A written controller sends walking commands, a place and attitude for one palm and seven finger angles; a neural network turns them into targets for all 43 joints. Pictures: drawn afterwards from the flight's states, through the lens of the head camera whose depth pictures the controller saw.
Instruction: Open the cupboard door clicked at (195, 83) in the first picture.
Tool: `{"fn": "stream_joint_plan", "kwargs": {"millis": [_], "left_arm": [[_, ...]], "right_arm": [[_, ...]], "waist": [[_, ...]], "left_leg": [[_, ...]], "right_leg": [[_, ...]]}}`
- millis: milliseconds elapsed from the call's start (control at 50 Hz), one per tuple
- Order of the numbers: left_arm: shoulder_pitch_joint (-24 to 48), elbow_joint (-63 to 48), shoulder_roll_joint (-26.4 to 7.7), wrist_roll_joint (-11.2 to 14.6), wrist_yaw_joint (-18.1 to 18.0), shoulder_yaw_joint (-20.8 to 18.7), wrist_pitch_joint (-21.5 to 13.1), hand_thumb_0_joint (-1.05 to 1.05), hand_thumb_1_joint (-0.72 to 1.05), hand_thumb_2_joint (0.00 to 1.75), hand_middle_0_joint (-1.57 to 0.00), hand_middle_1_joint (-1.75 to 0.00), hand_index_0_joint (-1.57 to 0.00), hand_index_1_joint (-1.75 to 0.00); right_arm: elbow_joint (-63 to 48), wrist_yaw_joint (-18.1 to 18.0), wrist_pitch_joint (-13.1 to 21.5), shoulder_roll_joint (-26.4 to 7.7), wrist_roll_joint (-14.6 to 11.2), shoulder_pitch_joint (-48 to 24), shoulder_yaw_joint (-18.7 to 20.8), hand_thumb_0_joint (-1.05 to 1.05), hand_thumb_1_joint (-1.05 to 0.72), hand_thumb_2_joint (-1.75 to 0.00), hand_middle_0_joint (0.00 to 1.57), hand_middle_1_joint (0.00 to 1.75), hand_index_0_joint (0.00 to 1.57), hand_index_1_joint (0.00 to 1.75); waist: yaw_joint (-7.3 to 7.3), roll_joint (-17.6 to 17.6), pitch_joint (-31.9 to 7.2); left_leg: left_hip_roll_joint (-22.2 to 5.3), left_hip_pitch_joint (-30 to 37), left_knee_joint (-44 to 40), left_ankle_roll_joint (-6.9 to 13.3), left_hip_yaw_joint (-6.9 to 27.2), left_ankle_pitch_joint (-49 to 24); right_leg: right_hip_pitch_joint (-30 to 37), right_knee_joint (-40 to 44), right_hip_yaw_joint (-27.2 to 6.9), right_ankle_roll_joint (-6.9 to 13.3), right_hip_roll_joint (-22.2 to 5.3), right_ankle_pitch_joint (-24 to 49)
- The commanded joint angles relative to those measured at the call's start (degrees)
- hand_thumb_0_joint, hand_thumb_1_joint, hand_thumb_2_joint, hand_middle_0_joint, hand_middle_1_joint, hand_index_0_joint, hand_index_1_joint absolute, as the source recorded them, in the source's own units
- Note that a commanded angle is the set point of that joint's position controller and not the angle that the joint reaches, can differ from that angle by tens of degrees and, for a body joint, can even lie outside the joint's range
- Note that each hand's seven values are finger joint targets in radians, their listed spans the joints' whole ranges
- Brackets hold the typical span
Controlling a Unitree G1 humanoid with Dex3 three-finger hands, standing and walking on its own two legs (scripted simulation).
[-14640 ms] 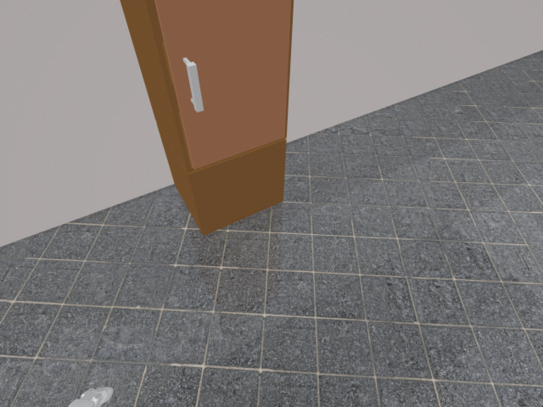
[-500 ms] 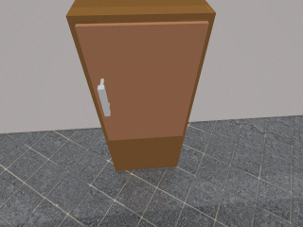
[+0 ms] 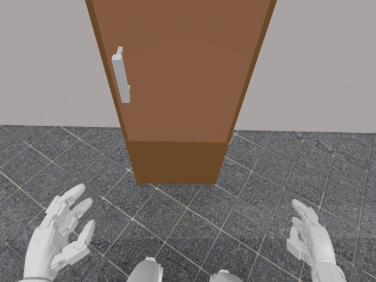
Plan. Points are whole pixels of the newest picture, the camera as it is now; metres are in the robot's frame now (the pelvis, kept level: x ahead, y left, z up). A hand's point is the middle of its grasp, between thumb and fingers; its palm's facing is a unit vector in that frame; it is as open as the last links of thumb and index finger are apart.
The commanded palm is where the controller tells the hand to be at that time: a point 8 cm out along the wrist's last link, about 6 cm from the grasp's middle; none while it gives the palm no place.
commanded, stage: raise the hand with hooked fingers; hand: left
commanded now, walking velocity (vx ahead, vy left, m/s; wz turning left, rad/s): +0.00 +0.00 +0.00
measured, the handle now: (123, 75) +0.60 +0.24 +0.07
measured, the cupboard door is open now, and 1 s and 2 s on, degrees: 0 0 0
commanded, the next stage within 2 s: move the hooked fingers beside the handle in 1.70 s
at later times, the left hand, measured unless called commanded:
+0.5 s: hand (58, 204) +0.23 +0.27 +0.05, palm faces +0.19 -0.98 -0.07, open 11.4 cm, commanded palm +0.21 +0.31 +0.05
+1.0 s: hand (43, 184) +0.27 +0.31 +0.06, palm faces +0.12 -0.99 -0.03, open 13.8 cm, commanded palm +0.25 +0.36 +0.07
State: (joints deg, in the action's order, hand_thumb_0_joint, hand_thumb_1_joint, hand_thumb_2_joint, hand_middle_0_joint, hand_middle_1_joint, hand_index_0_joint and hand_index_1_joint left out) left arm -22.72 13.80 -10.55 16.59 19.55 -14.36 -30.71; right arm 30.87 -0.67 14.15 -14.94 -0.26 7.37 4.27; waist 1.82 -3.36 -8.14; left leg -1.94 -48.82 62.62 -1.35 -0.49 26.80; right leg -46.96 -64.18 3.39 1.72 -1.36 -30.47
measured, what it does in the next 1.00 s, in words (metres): stands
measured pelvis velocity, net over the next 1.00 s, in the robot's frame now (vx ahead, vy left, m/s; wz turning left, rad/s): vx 0.00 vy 0.05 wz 0.00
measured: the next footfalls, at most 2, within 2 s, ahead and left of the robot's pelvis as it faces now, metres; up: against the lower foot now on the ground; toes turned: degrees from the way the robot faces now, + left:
none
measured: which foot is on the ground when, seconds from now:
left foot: down 0.00-1.00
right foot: down 0.00-1.00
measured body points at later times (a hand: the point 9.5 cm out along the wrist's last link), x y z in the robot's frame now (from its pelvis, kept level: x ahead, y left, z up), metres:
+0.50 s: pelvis -0.01 +0.01 +0.00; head +0.05 +0.02 +0.44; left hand +0.22 +0.32 +0.06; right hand +0.12 -0.24 -0.10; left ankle +0.04 +0.14 -0.66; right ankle +0.01 -0.10 -0.66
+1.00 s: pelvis +0.00 +0.05 +0.01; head +0.06 +0.07 +0.46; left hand +0.25 +0.36 +0.06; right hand +0.19 -0.18 -0.06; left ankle +0.04 +0.14 -0.66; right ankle +0.01 -0.10 -0.66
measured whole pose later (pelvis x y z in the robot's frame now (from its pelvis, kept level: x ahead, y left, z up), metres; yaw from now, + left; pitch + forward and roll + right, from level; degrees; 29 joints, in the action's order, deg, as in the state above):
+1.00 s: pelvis +0.00 +0.05 +0.01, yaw +0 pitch +13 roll -4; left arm -4.7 16.4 -19.4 17.8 20.2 -20.7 -17.0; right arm 30.2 -3.9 10.5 -13.6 -1.3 13.5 -2.9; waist 1.0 1.0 -7.0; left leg -1.2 -47.8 60.9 2.1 0.4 26.2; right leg -42.7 -56.6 4.3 -1.4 -1.6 -26.6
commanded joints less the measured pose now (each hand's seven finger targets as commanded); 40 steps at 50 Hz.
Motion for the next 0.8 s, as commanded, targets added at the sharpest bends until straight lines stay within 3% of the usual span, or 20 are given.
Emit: {"fn": "stream_joint_plan", "kwargs": {"millis": [0, 20, 40, 60, 80, 140, 160, 220, 240, 280, 340, 400, 440, 480, 520, 560, 640, 660, 720, 780], "left_arm": [[12.11, -26.98, -13.93, 3.05, -2.18, -9.01, -6.64, 0.00, 0.41, 0.69, -0.24, -0.62, -0.24, -0.62], [14.95, -31.78, -14.04, 2.86, -3.06, -8.13, -8.36, 0.00, 0.39, 0.68, -0.24, -0.63, -0.24, -0.63], [17.77, -35.18, -14.82, 2.83, -3.37, -7.05, -9.35, 0.00, 0.36, 0.67, -0.24, -0.64, -0.24, -0.64], [15.20, -35.30, -13.31, 2.41, -3.13, -5.13, -9.84, 0.00, 0.34, 0.66, -0.24, -0.66, -0.24, -0.66], [13.48, -33.52, -11.65, 2.35, -2.38, -2.76, -9.62, 0.00, 0.32, 0.65, -0.24, -0.68, -0.24, -0.68], [13.47, -23.79, -13.57, 3.45, 2.05, -2.35, -4.87, 0.00, 0.25, 0.62, -0.25, -0.72, -0.25, -0.72], [13.11, -19.36, -14.93, 3.73, 3.31, -4.23, -1.92, 0.00, 0.22, 0.61, -0.25, -0.74, -0.25, -0.74], [9.94, -10.52, -17.25, 5.86, 5.64, -8.46, 9.38, 0.00, 0.15, 0.58, -0.25, -0.78, -0.25, -0.78], [8.14, -8.16, -18.03, 6.91, 5.76, -10.69, 12.79, 0.00, 0.13, 0.57, -0.25, -0.80, -0.25, -0.80], [7.63, -11.23, -19.64, 7.78, 3.81, -14.31, 15.98, 0.00, 0.08, 0.55, -0.26, -0.82, -0.26, -0.82], [6.14, -15.65, -18.81, 7.29, -1.61, -17.32, 12.50, 0.00, 0.01, 0.52, -0.26, -0.87, -0.26, -0.87], [8.96, -17.09, -15.05, 4.99, -5.10, -13.40, 5.34, 0.00, -0.06, 0.49, -0.27, -0.92, -0.27, -0.92], [11.89, -15.06, -13.10, 3.83, -4.53, -9.51, 2.08, 0.00, -0.10, 0.47, -0.27, -0.94, -0.27, -0.94], [13.34, -12.83, -12.99, 2.87, -2.63, -7.50, 0.52, 0.00, -0.15, 0.45, -0.27, -0.98, -0.27, -0.98], [14.51, -11.38, -13.87, 3.04, -0.32, -7.03, 0.93, 0.00, -0.20, 0.43, -0.28, -1.00, -0.28, -1.00], [16.83, -13.66, -16.92, 3.80, 1.41, -8.43, 1.98, 0.00, -0.24, 0.41, -0.28, -1.03, -0.28, -1.03], [18.33, -18.86, -21.14, 4.45, -0.19, -12.77, 3.70, 0.00, -0.34, 0.37, -0.29, -1.10, -0.29, -1.10], [17.88, -19.90, -20.40, 4.10, -1.09, -12.34, 3.83, 0.00, -0.36, 0.36, -0.29, -1.11, -0.29, -1.11], [16.94, -17.30, -18.15, 3.93, -3.79, -11.84, 4.54, 0.00, -0.43, 0.33, -0.29, -1.15, -0.29, -1.15], [18.18, -12.03, -16.32, 3.16, -3.58, -10.00, 6.77, 0.00, -0.50, 0.30, -0.30, -1.20, -0.30, -1.20]], "right_arm": [[-8.87, -2.01, 2.98, -5.34, -0.24, 0.49, 1.18, 0.00, -0.90, -0.90, 0.20, 0.30, 0.20, 0.30], [-8.25, -2.63, 3.21, -5.01, 0.05, 1.08, 0.80, 0.00, -0.90, -0.90, 0.20, 0.30, 0.20, 0.30], [-7.49, -3.22, 3.21, -5.35, 0.23, 2.28, 0.49, 0.00, -0.90, -0.90, 0.20, 0.30, 0.20, 0.30], [-6.72, -3.78, 3.37, -5.22, 0.14, 2.53, 0.45, 0.00, -0.90, -0.90, 0.20, 0.30, 0.20, 0.30], [-5.87, -4.15, 3.59, -5.41, -0.02, 2.83, 0.10, 0.00, -0.90, -0.90, 0.20, 0.30, 0.20, 0.30], [-3.85, -5.22, 3.81, -6.51, -0.91, 2.86, -0.85, 0.00, -0.90, -0.90, 0.20, 0.30, 0.20, 0.30], [-3.33, -5.52, 3.49, -6.55, -1.49, 2.88, -0.98, 0.00, -0.90, -0.90, 0.20, 0.30, 0.20, 0.30], [-5.52, -6.04, 2.08, -6.82, -2.49, 1.77, -1.53, 0.00, -0.90, -0.90, 0.20, 0.30, 0.20, 0.30], [-6.49, -5.99, 1.64, -6.61, -2.48, 0.87, -1.62, 0.00, -0.90, -0.90, 0.20, 0.30, 0.20, 0.30], [-7.96, -5.49, 0.84, -6.04, -2.36, 1.48, -1.77, 0.00, -0.90, -0.90, 0.20, 0.30, 0.20, 0.30], [-7.71, -4.41, 0.84, -4.30, -1.56, 1.88, -1.29, 0.00, -0.90, -0.90, 0.20, 0.30, 0.20, 0.30], [-5.65, -3.37, 1.34, -4.41, -0.80, 3.58, -0.83, 0.00, -0.90, -0.90, 0.20, 0.30, 0.20, 0.30], [-4.96, -3.12, 1.64, -5.68, -0.55, 4.37, -0.70, 0.00, -0.90, -0.90, 0.20, 0.30, 0.20, 0.30], [-4.36, -3.28, 1.90, -7.13, -0.78, 5.58, -0.43, 0.00, -0.90, -0.90, 0.20, 0.30, 0.20, 0.30], [-4.71, -3.72, 2.06, -8.14, -1.26, 6.23, -0.49, 0.00, -0.90, -0.90, 0.20, 0.30, 0.20, 0.30], [-5.43, -4.29, 2.16, -8.75, -1.70, 6.33, -0.61, 0.00, -0.90, -0.90, 0.20, 0.30, 0.20, 0.30], [-6.13, -4.78, 2.01, -8.54, -1.48, 6.52, -1.07, 0.00, -0.90, -0.90, 0.20, 0.30, 0.20, 0.30], [-6.32, -4.58, 1.90, -8.15, -1.37, 6.09, -1.36, 0.00, -0.90, -0.90, 0.20, 0.30, 0.20, 0.30], [-6.13, -3.96, 1.29, -7.72, -1.12, 5.94, -1.69, 0.00, -0.90, -0.90, 0.20, 0.30, 0.20, 0.30], [-6.30, -3.45, -0.02, -8.15, -1.14, 6.42, -1.89, 0.00, -0.90, -0.90, 0.20, 0.30, 0.20, 0.30]], "waist": [[-1.05, 10.08, -14.56], [-1.87, 12.14, -15.54], [-3.54, 9.94, -15.51], [-3.83, 10.97, -15.12], [-4.86, 9.28, -13.23], [-6.30, 7.77, -9.20], [-5.97, 5.40, -8.00], [-2.32, 2.15, -8.98], [-0.41, 2.45, -9.81], [1.20, 1.86, -13.60], [2.67, 0.83, -15.96], [0.24, 2.83, -12.18], [-1.89, 2.43, -8.82], [-3.03, 3.76, -8.57], [-3.15, 5.01, -8.73], [-2.20, 7.10, -11.56], [-0.41, 10.67, -15.89], [-0.16, 12.64, -15.93], [-0.71, 11.99, -12.30], [-1.99, 10.18, -9.20]], "left_leg": [[2.52, 2.94, 0.04, 2.67, -0.73, -5.85], [2.19, 3.77, 0.99, 2.97, -0.31, -7.11], [1.59, 3.04, 2.11, 3.15, 0.36, -6.75], [1.23, 3.36, 2.33, 3.24, 0.33, -6.33], [1.04, 2.50, 2.50, 3.41, 0.66, -5.78], [0.73, -1.80, 3.72, 3.53, 1.74, -4.72], [0.77, -3.65, 3.47, 3.34, 1.72, -4.04], [1.64, -4.79, 0.61, 3.13, 1.58, -4.02], [1.98, -4.06, -0.06, 2.92, 1.65, -5.24], [2.18, -2.26, -1.61, 2.73, 1.58, -7.94], [1.64, -0.06, -3.40, 2.34, 1.96, -12.18], [1.44, 2.61, -5.37, 2.29, 1.78, -12.48], [1.44, 2.91, -5.28, 2.69, 2.09, -10.56], [1.42, 3.86, -6.07, 2.80, 2.24, -7.67], [1.58, 4.52, -7.51, 2.84, 2.51, -4.94], [1.51, 7.13, -9.08, 2.85, 2.82, -4.78], [1.13, 13.62, -12.04, 2.15, 4.35, -9.55], [1.04, 15.14, -12.78, 1.84, 4.43, -10.59], [0.73, 15.66, -13.92, 1.18, 5.23, -10.84], [0.64, 14.13, -14.16, 0.94, 5.28, -9.94]], "right_leg": [[3.59, 11.82, -8.49, -0.85, 0.95, 0.54], [3.51, 11.34, -8.67, -0.58, 1.11, 2.20], [2.07, 10.84, -8.83, -0.54, 1.61, 1.87], [1.51, 11.23, -9.05, -0.29, 1.68, 1.49], [0.78, 11.42, -8.58, -0.39, 1.80, 1.48], [0.74, 12.24, -9.01, -0.89, 2.16, 1.25], [1.32, 13.32, -9.47, -1.33, 1.78, 0.14], [7.53, 16.96, -11.08, -2.23, 0.32, -2.24], [9.90, 17.44, -11.29, -2.20, 0.09, -1.25], [14.17, 17.72, -11.38, -3.22, -1.13, 3.72], [15.87, 14.87, -9.10, -3.29, -0.64, 12.10], [9.58, 12.50, -4.96, -2.39, 1.23, 12.61], [4.59, 11.42, -2.95, -1.56, 2.32, 8.79], [1.63, 11.48, -1.97, -1.23, 2.41, 5.21], [1.16, 12.05, -1.46, -0.97, 2.38, 2.78], [2.79, 12.10, -1.21, -0.56, 2.50, 3.38], [5.39, 10.99, 0.85, 0.06, 3.13, 8.52], [5.38, 11.06, 1.16, 0.11, 3.02, 9.23], [4.45, 11.44, 2.18, 0.01, 3.26, 10.06], [3.30, 12.07, 2.61, -0.24, 3.42, 10.11]]}}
